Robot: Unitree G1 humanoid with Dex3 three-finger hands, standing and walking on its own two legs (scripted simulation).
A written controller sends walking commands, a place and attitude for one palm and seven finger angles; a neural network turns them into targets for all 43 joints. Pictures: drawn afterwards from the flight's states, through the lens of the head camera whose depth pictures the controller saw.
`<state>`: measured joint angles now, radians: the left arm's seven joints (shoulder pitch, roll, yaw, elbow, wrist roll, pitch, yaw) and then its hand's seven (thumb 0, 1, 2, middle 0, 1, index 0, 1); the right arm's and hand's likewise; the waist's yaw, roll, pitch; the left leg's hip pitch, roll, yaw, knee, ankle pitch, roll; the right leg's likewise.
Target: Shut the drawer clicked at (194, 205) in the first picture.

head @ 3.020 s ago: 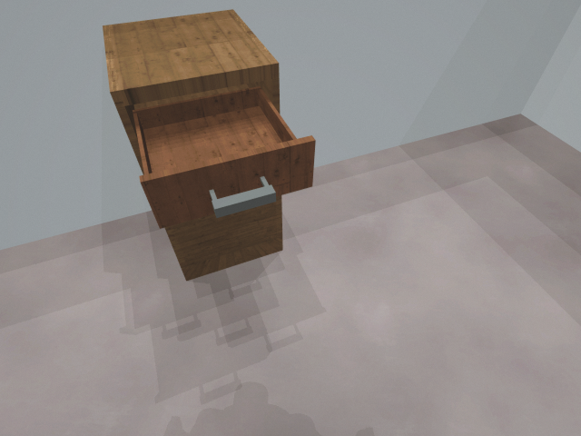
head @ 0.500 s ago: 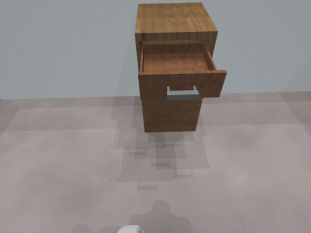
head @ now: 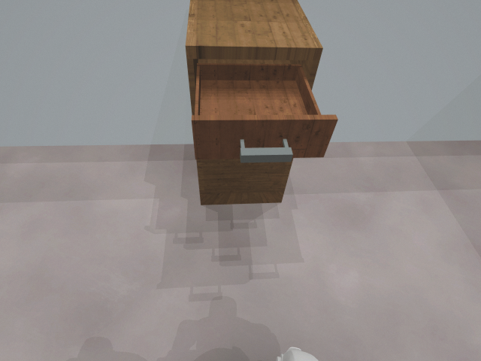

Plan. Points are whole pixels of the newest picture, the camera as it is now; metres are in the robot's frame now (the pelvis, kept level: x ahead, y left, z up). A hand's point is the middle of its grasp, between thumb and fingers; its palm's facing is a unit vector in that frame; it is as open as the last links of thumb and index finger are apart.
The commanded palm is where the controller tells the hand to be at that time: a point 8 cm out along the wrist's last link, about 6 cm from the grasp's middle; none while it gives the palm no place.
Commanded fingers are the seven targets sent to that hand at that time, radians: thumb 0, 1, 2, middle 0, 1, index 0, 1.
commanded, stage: take the last steps up to it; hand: left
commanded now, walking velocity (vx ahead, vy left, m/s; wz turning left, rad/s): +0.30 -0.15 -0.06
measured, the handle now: (264, 148) +0.63 -0.04 -0.06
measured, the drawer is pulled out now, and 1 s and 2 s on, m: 0.30 0.30 0.30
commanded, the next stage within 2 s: come to a stop and stand still in 0.78 s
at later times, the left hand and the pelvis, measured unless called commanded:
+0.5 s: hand (185, 358) +0.16 +0.11 -0.21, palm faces +0.01 -1.00 -0.09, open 7.4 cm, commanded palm none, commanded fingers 0.00 0.90 0.90 -0.20 -0.30 -0.20 -0.30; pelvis +0.16 -0.05 -0.01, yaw -2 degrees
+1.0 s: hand (241, 247) +0.40 +0.01 -0.18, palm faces -0.03 -0.98 -0.20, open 7.3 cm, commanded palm none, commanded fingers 0.00 0.90 0.90 -0.20 -0.30 -0.20 -0.30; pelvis +0.32 -0.17 -0.02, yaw -1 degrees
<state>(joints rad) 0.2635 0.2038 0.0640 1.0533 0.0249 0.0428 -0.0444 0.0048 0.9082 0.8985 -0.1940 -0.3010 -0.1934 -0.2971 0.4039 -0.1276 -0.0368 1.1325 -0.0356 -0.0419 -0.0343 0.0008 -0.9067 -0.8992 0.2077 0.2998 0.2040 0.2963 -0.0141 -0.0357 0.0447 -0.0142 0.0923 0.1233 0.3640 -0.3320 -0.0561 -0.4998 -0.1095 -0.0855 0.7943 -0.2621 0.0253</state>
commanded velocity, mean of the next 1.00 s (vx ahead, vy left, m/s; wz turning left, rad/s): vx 0.16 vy -0.08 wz -0.01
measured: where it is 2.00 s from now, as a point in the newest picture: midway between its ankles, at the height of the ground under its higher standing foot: outside the picture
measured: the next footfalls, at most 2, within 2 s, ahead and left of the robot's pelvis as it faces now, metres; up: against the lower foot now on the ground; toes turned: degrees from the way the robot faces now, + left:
right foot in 0.08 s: +0.15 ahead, -0.16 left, +0.00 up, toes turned -9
left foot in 0.44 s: +0.23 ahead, +0.03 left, +0.00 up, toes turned +9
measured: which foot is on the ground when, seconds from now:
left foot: down 0.00-0.08, up 0.10-0.42, down 0.44-0.92, up 0.94-1.00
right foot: up 0.00-0.06, down 0.08-0.44, up 0.46-0.90, down 0.92-1.00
